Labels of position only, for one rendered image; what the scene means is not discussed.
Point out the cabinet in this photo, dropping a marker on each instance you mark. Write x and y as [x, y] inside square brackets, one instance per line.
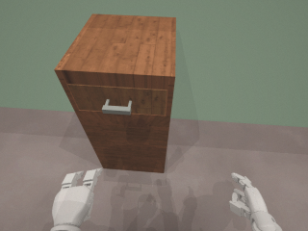
[128, 51]

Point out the robot right forearm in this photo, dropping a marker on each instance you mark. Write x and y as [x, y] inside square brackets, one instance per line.
[263, 221]

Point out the drawer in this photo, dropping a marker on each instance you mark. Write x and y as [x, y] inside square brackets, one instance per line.
[144, 101]

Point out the right robot hand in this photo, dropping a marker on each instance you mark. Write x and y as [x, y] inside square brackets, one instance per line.
[244, 204]

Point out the left robot hand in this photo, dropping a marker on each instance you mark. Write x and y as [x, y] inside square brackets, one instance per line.
[73, 204]

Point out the handle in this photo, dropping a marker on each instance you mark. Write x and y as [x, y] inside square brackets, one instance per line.
[116, 110]

